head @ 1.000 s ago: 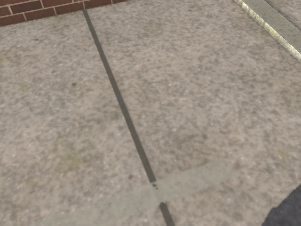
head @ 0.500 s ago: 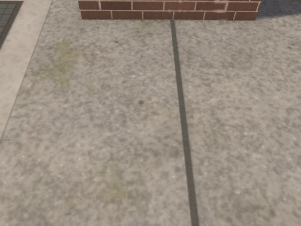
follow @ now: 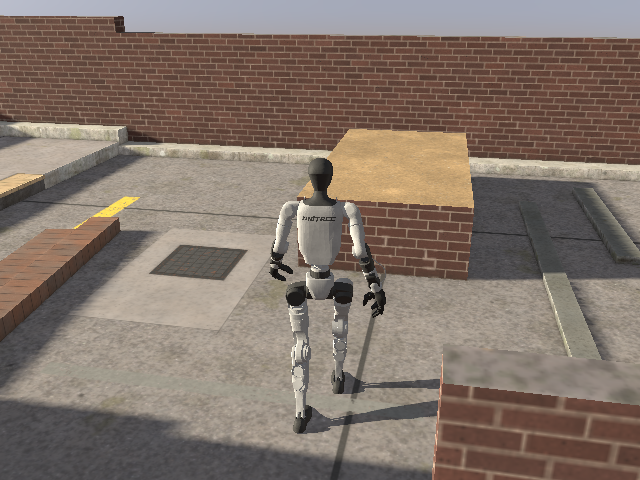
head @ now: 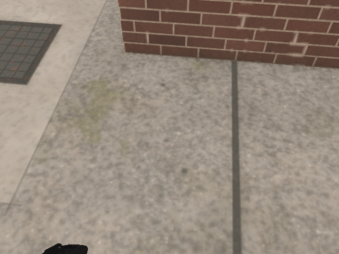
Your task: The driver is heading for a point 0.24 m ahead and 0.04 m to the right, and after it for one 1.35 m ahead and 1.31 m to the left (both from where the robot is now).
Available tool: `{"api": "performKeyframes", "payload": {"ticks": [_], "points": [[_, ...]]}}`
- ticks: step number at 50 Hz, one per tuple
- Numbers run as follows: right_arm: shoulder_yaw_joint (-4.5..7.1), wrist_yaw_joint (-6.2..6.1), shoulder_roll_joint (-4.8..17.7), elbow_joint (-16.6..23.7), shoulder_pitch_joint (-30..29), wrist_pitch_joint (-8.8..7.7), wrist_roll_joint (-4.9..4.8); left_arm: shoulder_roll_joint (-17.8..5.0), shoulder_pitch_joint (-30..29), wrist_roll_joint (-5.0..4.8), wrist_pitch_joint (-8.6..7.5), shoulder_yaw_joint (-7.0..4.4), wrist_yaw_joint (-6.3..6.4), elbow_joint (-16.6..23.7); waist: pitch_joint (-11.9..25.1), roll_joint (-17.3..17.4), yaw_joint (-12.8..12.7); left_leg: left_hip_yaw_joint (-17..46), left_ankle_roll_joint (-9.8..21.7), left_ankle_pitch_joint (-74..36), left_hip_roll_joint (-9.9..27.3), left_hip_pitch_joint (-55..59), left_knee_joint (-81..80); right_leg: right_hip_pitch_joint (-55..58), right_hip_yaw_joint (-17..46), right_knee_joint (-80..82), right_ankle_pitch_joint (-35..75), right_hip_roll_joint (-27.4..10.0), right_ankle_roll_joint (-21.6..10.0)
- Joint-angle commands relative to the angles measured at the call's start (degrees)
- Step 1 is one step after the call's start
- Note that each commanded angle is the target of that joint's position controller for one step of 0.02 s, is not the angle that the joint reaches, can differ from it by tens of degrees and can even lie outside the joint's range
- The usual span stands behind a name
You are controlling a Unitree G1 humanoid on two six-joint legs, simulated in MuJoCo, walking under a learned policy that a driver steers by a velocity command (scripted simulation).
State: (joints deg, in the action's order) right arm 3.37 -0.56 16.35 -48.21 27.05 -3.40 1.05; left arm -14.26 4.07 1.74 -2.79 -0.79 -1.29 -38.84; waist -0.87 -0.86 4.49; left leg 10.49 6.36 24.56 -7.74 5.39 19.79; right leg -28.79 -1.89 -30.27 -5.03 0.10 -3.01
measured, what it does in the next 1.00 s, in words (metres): walks ahead, turning left: left foot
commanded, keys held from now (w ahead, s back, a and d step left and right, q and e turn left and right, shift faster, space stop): w+q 1.00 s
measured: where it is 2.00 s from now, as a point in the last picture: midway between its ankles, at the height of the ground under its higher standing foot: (64, 152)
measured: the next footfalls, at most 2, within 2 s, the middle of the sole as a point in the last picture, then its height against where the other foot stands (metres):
left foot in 0.58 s outside the picture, level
right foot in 1.12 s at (141, 177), level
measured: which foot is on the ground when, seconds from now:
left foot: down 0.00-0.02, up 0.04-0.56, down 0.58-1.00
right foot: down 0.00-0.56, up 0.58-1.00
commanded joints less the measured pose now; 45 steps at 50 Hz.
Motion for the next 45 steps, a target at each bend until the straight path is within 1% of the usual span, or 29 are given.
{"api": "performKeyframes", "payload": {"ticks": [1,2,3,4,5,7,8,10,12,15,18,22,23,25,26,27,28,29,30,31,32,33,34,35,36,38,40,42,45], "points": [[0.74,0.08,5.2,3.7,-0.2,-1.04,0.18,-12.0,22.6,1.07,-1.59,-4.11,2.03,-2.0,13.2,-2.1,-12.0,-1.2,0.6,-42.8,10.0,-14.9,34.0,33.4,13.1,3.0,-10.3,-10.1,-6.2],[0.21,0.41,1.6,3.7,7.8,-0.81,-1.77,-17.1,23.2,1.5,-1.27,-5.56,1.79,-2.5,17.7,-17.7,-7.8,-6.5,-2.1,1.9,-1.8,-33.3,52.8,44.2,42.7,10.6,-12.9,-24.2,-14.3],[0.62,-0.02,5.9,2.9,4.1,-0.66,0.52,-11.7,18.7,-0.45,-0.61,-4.5,1.14,-2.0,11.8,-7.4,-6.9,-2.1,-0.9,2.3,1.7,-39.0,56.1,38.4,45.8,14.3,-17.7,-22.3,-12.7],[0.8,0.39,6.2,3.4,-1.0,-0.59,0.22,-8.3,13.7,-0.73,-0.62,-3.75,1.05,-1.3,4.6,-2.1,-5.7,-2.1,-1.0,-3.3,4.2,-38.9,54.6,30.2,34.8,15.0,-16.9,-20.7,-11.4],[0.41,0.71,5.4,3.9,-4.0,-0.53,0.09,-6.3,12.0,-0.28,-0.93,-3.24,0.92,-1.7,1.9,0.6,-5.4,-2.8,-1.1,-6.2,6.1,-37.6,51.9,25.3,27.7,16.4,-11.2,-18.1,-9.7],[0.16,1.51,4.4,3.5,-4.0,0.73,0.76,-4.9,12.4,-0.46,-1.68,-2.65,1.27,-3.3,0.1,-3.0,-3.8,-3.8,-1.8,-7.8,8.3,-34.9,47.6,20.5,17.7,18.8,-3.9,-13.9,-6.6],[0.06,1.81,3.9,3.0,-3.6,1.27,0.89,-4.9,13.4,-0.6,-2.25,-2.6,1.23,-4.1,0.3,-4.0,-3.7,-4.1,-2.1,-8.4,8.3,-34.2,47.0,20.0,15.3,19.5,-0.4,-13.3,-6.2],[-0.05,2.17,3.1,2.9,-4.7,1.94,0.94,-5.3,15.2,-1.0,-3.21,-2.71,1.06,-5.4,-0.3,-3.8,-3.5,-4.4,-2.5,-9.9,8.6,-36.8,46.0,20.8,11.0,20.8,4.7,-13.1,-5.9],[-0.23,2.47,2.4,3.9,-8.6,2.2,0.94,-5.6,16.6,-1.1,-3.5,-2.82,1.05,-6.5,-1.6,-3.6,-4.1,-5.2,-3.0,-13.6,9.6,-41.4,44.1,22.3,6.8,22.1,8.4,-12.7,-5.2],[-0.5,2.82,1.7,5.7,-15.1,2.17,0.58,-5.0,18.4,-0.98,-3.28,-2.6,1.08,-7.9,-2.8,-3.4,-5.2,-7.1,-3.8,-19.0,10.1,-45.5,38.3,24.3,1.3,22.7,14.2,-11.3,-4.0],[-1.3,3.39,0.1,7.1,-20.6,1.85,0.36,-5.0,19.5,-0.98,-3.19,-2.43,1.34,-9.0,-3.5,-3.3,-6.2,-10.6,-3.9,-24.7,10.1,-44.3,28.5,25.6,-3.4,22.2,18.9,-10.3,-2.9],[-2.08,4.15,-0.7,9.6,-27.6,1.72,0.66,-5.8,23.1,-0.91,-2.81,-2.4,2.25,-11.5,-5.0,-2.9,-8.0,-15.5,-2.1,-24.9,9.6,-42.8,18.4,31.1,-6.3,20.8,24.8,-12.5,-2.7],[-2.03,4.21,-0.4,9.9,-27.9,1.72,0.78,-6.2,23.4,-0.86,-2.54,-2.45,2.52,-12.0,-4.9,-3.0,-7.7,-16.3,-1.2,-23.2,9.0,-41.9,16.9,32.9,-7.0,19.3,28.4,-13.1,-2.6],[-1.63,3.91,0.4,9.5,-25.7,1.85,0.98,-7.5,22.5,-0.71,-1.99,-2.64,3.1,-12.4,-2.8,-3.9,-5.8,-18.2,1.0,-18.0,6.3,-37.3,15.5,35.8,-8.8,13.4,43.5,-14.0,-2.2],[-1.29,3.63,1.1,8.9,-23.2,1.93,1.11,-8.5,21.9,-0.57,-1.62,-2.84,3.41,-12.5,-1.1,-4.8,-4.5,-19.1,2.3,-14.7,4.5,-34.1,15.4,36.8,-9.6,8.7,50.9,-14.4,-2.1],[-0.72,3.36,2.2,7.7,-18.7,1.79,1.2,-9.4,21.2,-0.33,-1.1,-3.04,3.55,-12.4,1.6,-5.1,-2.4,-19.1,3.9,-11.9,2.7,-28.9,14.5,36.5,-10.3,1.2,54.4,-14.7,-2.4],[0.22,3.01,3.7,5.6,-11.8,1.4,1.53,-10.0,20.6,-0.34,-0.63,-3.15,3.55,-12.1,5.5,-4.5,0.7,-17.9,5.8,-11.4,1.5,-19.5,11.4,32.7,-10.9,-9.4,50.4,-14.6,-2.3],[1.84,2.19,7.3,3.0,-2.5,1.24,2.27,-9.8,19.4,-0.43,-0.59,-3.03,3.32,-10.7,10.5,-0.2,5.1,-9.6,9.0,-8.2,6.4,-5.6,7.7,22.1,-11.5,-25.4,35.4,-13.0,-1.2],[3.5,1.24,13.3,3.9,-3.3,1.67,1.98,-2.7,22.8,-0.84,-1.02,-1.64,1.89,-7.1,15.4,13.7,0.1,19.2,17.4,-9.4,24.6,13.2,6.4,-3.4,-10.5,-46.8,-19.9,-2.8,1.8],[3.68,1.01,13.0,4.7,-1.7,2.29,-0.14,-7.6,16.3,-0.6,-1.5,-2.68,1.71,-5.0,18.0,7.7,3.3,34.9,21.1,-9.1,27.9,15.0,-1.6,-13.2,1.3,-55.0,-26.1,2.1,2.3],[3.38,0.44,11.3,3.6,-4.6,2.44,-0.58,-7.5,11.4,-0.83,-2.31,-2.42,1.47,-3.2,8.4,3.7,2.0,24.2,18.3,-13.0,26.0,8.5,-3.5,-17.4,4.5,-51.4,-18.9,-2.5,1.7],[2.76,0.32,8.7,3.3,-7.1,2.27,-0.83,-7.2,11.3,-1.1,-2.94,-2.16,1.39,-3.1,3.6,1.0,-0.7,18.5,15.6,-19.2,23.8,0.0,-4.8,-14.1,3.8,-45.4,-15.1,-4.3,1.8],[2.29,0.28,7.1,3.4,-9.4,1.86,-0.74,-7.0,11.8,-0.66,-2.54,-2.23,1.43,-3.7,0.6,-1.1,-3.4,13.6,13.1,-25.6,20.5,-6.5,-5.6,-10.3,3.8,-41.0,-14.3,-5.7,2.4],[1.84,0.18,5.9,3.5,-10.9,1.41,-1.0,-6.7,13.3,0.39,-1.34,-2.14,1.37,-3.9,0.2,-0.8,-5.4,10.1,12.0,-29.8,18.0,-10.8,-6.3,-6.5,3.9,-38.5,-14.3,-6.3,3.3],[1.54,0.36,5.5,3.7,-11.4,0.85,-1.1,-6.2,14.5,0.99,-0.15,-2.08,1.13,-4.3,0.9,-0.2,-6.4,8.0,11.4,-31.8,16.4,-12.6,-6.8,-4.2,3.7,-36.4,-14.4,-6.5,4.0],[1.83,0.69,6.7,3.1,-9.9,0.04,-1.23,-5.3,13.7,1.23,1.23,-1.99,0.66,-3.7,0.8,0.7,-6.7,6.0,11.2,-34.0,14.5,-14.8,-7.6,-4.2,2.6,-32.9,-12.8,-6.5,5.2],[2.18,0.76,7.9,2.6,-7.7,-0.04,-1.07,-5.0,9.2,1.08,1.64,-1.93,0.49,-2.0,-0.6,1.6,-5.6,5.7,10.1,-32.1,13.2,-15.9,-8.8,-6.7,1.9,-28.2,-8.0,-6.5,6.2],[2.24,0.79,7.9,2.0,-4.8,0.07,-1.07,-5.3,3.8,0.86,1.72,-1.99,0.51,-0.2,-1.8,2.6,-3.5,6.5,8.7,-31.4,12.6,-14.4,-9.1,-9.8,1.8,-22.9,-3.1,-6.3,6.6],[2.31,0.66,7.9,1.2,-1.1,0.11,-1.07,-5.5,-1.8,0.61,1.59,-1.86,0.36,1.6,-1.5,3.6,-1.1,7.6,7.0,-33.1,12.4,-9.8,-7.6,-12.0,2.3,-17.0,2.4,-5.2,6.4]]}}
